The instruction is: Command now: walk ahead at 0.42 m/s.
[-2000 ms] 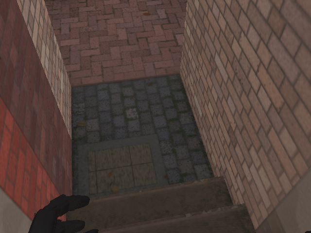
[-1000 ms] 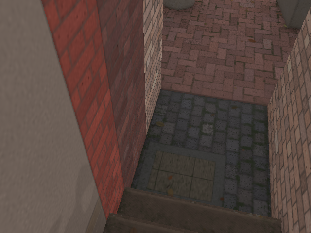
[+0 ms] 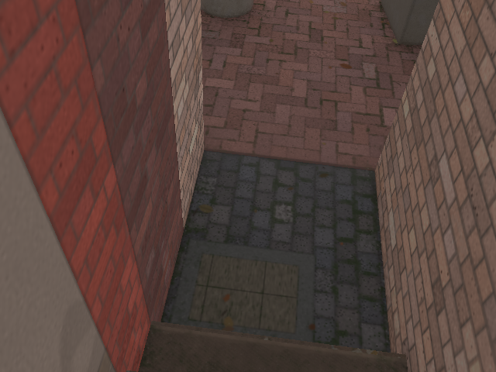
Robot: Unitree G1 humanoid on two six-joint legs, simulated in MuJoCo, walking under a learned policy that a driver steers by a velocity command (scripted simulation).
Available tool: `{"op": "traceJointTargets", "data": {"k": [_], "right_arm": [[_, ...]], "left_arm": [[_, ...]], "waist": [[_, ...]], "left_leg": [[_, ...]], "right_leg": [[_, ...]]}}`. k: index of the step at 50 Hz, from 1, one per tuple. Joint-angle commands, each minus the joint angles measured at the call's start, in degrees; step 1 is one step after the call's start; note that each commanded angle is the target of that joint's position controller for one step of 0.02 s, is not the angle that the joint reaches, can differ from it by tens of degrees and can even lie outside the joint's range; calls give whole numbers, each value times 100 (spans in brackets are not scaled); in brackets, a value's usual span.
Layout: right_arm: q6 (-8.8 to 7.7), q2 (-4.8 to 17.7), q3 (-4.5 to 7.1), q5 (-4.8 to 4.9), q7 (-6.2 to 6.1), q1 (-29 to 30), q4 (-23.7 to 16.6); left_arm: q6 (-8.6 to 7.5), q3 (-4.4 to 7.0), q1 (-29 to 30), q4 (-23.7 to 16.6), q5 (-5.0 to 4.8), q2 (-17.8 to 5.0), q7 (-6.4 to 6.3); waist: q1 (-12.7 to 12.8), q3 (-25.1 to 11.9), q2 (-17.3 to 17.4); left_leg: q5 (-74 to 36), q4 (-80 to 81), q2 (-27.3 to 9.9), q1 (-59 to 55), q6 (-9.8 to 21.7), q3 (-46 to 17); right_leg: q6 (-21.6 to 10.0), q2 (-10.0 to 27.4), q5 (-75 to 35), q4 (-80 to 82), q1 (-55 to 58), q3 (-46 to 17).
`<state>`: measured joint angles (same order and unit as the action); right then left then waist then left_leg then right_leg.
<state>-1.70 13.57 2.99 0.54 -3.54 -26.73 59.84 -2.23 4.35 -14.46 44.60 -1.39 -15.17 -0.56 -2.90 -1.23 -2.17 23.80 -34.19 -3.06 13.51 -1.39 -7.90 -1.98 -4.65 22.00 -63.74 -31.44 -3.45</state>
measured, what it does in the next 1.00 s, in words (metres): goes down: right foot 0.19 m lower, then left foot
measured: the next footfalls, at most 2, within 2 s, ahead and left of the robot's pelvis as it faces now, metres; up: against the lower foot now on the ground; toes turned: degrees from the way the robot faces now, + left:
right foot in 0.24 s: +0.17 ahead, -0.19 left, -0.19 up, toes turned -4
left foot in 0.56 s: +0.30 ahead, +0.04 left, -0.18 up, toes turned -2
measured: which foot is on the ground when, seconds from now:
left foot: down 0.00-0.22, up 0.24-0.54, down 0.56-1.00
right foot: up 0.00-0.22, down 0.24-1.00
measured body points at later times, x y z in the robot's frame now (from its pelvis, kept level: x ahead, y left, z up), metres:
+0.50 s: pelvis +0.19 -0.12 -0.22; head +0.20 -0.14 +0.23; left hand +0.08 +0.07 -0.36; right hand +0.34 -0.34 -0.35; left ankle +0.27 +0.05 -0.86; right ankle +0.13 -0.20 -0.91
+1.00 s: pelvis +0.24 -0.14 -0.17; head +0.26 -0.16 +0.28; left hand +0.20 +0.10 -0.32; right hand +0.28 -0.39 -0.33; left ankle +0.27 +0.04 -0.90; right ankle +0.13 -0.19 -0.91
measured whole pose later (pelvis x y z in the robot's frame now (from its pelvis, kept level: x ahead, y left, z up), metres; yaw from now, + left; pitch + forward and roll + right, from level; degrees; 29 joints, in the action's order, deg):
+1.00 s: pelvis +0.24 -0.14 -0.17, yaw -1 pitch -1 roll +2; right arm -0.4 11.4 1.8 3.4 -1.0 -13.3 57.0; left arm 1.5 1.5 -19.5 64.5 0.3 -9.7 -3.8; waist -1.2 3.6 0.1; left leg -2.0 -29.2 -1.6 15.7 -4.1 -5.7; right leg -5.0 -3.2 17.0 -13.4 4.3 2.9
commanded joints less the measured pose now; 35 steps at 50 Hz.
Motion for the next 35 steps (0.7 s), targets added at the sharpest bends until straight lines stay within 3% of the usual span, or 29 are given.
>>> {"op": "traceJointTargets", "data": {"k": [1, 2, 3, 5, 6, 7, 8, 9, 10, 11, 12, 13, 14, 15, 16, 17, 18, 19, 20, 22, 23, 24, 27, 28, 29, 30, 31, 33, 35], "right_arm": [[-10, 481, 45, -29, -86, -287, -121], [-97, 446, 26, 106, -227, -272, -116], [-122, 464, 11, 142, -286, -384, -121], [-127, 826, 53, 15, -480, 275, -359], [-110, 954, 116, -23, -458, -6, -263], [-67, 1096, 159, -65, -426, -45, -214], [-59, 1020, 123, -44, -394, 106, -251], [-99, 874, 107, -54, -296, 403, -316], [-105, 729, 58, 16, -179, 694, -228], [-114, 672, 38, 113, -68, 1039, -169], [-125, 348, 31, 219, -61, 925, -39], [-212, -253, -60, 128, -10, 258, -144], [-313, -451, -64, 230, 51, -856, -521], [-307, -159, -2, 299, 9, -748, -338], [-233, -74, 9, 359, -95, -384, -470], [-80, -49, -28, 422, -129, -204, -751], [6, 593, 115, 430, -178, 525, -778], [47, 426, 62, 401, -227, 875, -761], [33, 301, 31, 300, -224, 949, -869], [96, -152, -87, 51, -138, 967, -1010], [119, -241, -159, 23, -34, 1160, -1113], [132, -108, -135, 81, 89, 918, -957], [209, -120, -202, 77, 253, 1161, -956], [197, -118, -233, 63, 271, 1106, -884], [199, 83, -227, 57, 285, 1438, -956], [238, 78, -222, 93, 315, 1814, -968], [259, -117, -238, 242, 306, 2068, -984], [221, -229, -254, 257, 339, 1893, -946], [241, -216, -215, 255, 263, 1681, -751]], "left_arm": [[59, 33, 0, -122, 182, -56, 172], [55, 63, 299, -205, 134, -172, 237], [52, 62, 469, -201, 141, -248, 273], [108, -54, 523, -296, 289, 70, 482], [85, -62, 744, -416, 217, 136, 496], [103, -23, 638, -416, 65, 137, 478], [201, 54, 224, -352, -50, -68, 361], [255, 174, -568, -37, -14, -332, 216], [329, 260, -1663, 385, 102, -468, 109], [316, 351, -2922, 776, 274, -671, 60], [176, 254, -3428, 959, 322, -517, 105], [11, -13, -3263, 1100, 443, -675, 185], [-61, -92, -2903, 1198, 428, -632, 270], [-69, -125, -2661, 1224, 189, -341, 367], [-69, -143, -2127, 1168, 199, -339, 415], [-60, -66, -1226, 1089, 294, -755, 369], [-105, -121, -786, 931, 288, -633, 240], [-165, -205, -1095, 1137, 359, -320, 125], [-216, -360, -945, 1099, 318, 84, -37], [-172, -360, -1045, 1307, 381, 138, -227], [-132, -341, -942, 1317, 273, 44, -259], [-154, -335, -939, 1309, 395, -171, -250], [-108, -347, -932, 1323, 42, 76, -260], [-73, -323, -1190, 1443, -8, 78, -273], [-6, -248, -1900, 1556, 2, 110, -299], [154, -300, -2732, 1733, 38, 512, -347], [288, -343, -2618, 1711, 84, 669, -393], [396, -324, -1784, 1555, 143, 464, -426], [414, -334, -1620, 1598, 182, 536, -358]], "waist": [[231, 286, 812], [204, 423, 1208], [94, 514, 1154], [295, 805, 877], [17, 651, 776], [50, 568, 990], [297, 519, 1335], [768, 197, 1212], [1325, 28, 909], [2159, 57, 285], [2426, 391, -500], [1669, 569, -2006], [460, -24, -2987], [438, -16, -1957], [246, -94, -1242], [-286, -315, -1214], [-76, 262, -452], [-5, 474, 79], [-150, 544, 194], [-309, 276, -93], [-320, 57, -388], [-384, -386, -638], [-262, 174, -376], [-166, 313, -251], [292, 288, 304], [753, 224, 847], [709, 499, 1003], [353, 351, 52], [369, 281, 134]], "left_leg": [[-633, 440, -925, 92, 1338, -1197], [66, 144, -1007, -188, 1088, -1361], [334, -36, -990, -307, 1050, -1362], [821, -508, -328, 1662, 717, -329], [912, -434, -253, 2304, 697, -39], [1032, -613, -382, 2552, 724, -114], [1040, -946, -446, 2621, 686, -44], [687, -1772, -361, 2813, 525, 86], [142, -2899, -175, 2559, 267, 384], [-767, -4794, 221, 2303, 26, 616], [1951, -7712, 932, 2467, -109, 223], [3441, -9513, 1361, 4283, -43, -464], [2489, -9360, 1180, 4649, 115, -685], [1694, -8564, 914, 4693, 156, -533], [1072, -8413, 683, 4584, 286, -302], [561, -8134, 257, 4047, 302, -223], [-181, -7069, 269, 4154, 300, -646], [-522, -6780, 275, 4170, 333, -910], [-989, -5550, 229, 3906, 262, -1190], [-1931, -3128, -70, 3001, 129, -878], [-1908, -2512, -133, 2313, -7, -279], [-2401, -3296, 53, 1231, -51, 50], [-2224, -1984, 122, 699, 201, 368], [-3025, -1247, 149, 348, 372, 361], [-5069, -455, 12, 356, 565, 85], [-4680, -127, -90, 710, 745, -305], [-3970, -58, -8, 1094, 569, -242], [-4152, 141, -24, 689, 214, -165], [-4088, 231, 164, 329, 114, 34]], "right_leg": [[128, 409, -1956, -412, -841, -237], [98, 659, -2709, -116, -1381, -617], [164, 686, -3003, 252, -1713, -576], [244, 534, -4451, 2461, 233, -210], [350, 229, -4478, 2745, 1340, 329], [418, 253, -4193, 2541, 1854, 258], [467, 350, -3933, 2505, 2174, 277], [460, 296, -4331, 2143, 3018, 533], [329, 414, -4515, 2677, 3509, 701], [281, 394, -4761, 3501, 3959, 1155], [-394, 1367, -4676, 4973, 3797, -203], [-94, 1695, -8824, 2570, 4430, -207], [-359, 2213, -10533, 2150, 4285, -1142], [-461, 2201, -9079, 2478, 3670, -1248], [-761, 2404, -7537, 2750, 2990, -1482], [-1224, 2860, -5630, 3377, 2004, -2650], [-1485, 2750, -4171, 3575, 1252, -2675], [-1359, 2615, -4573, 3237, 1123, -2570], [-1153, 2379, -5023, 3035, 962, -2245], [-835, 1921, -5542, 3005, 948, -1381], [-699, 1770, -6157, 2990, 946, -1067], [-717, 1809, -6546, 2820, 611, -1027], [-527, 1460, -5827, 2751, 539, -502], [-406, 1169, -5511, 2616, 656, -249], [-146, 683, -4598, 2611, 1065, -84], [132, 464, -3352, 2804, 1629, -154], [217, 523, -3175, 3094, 1979, -97], [219, 640, -4215, 3183, 2302, 107], [187, 703, -4380, 3628, 2485, 114]]}}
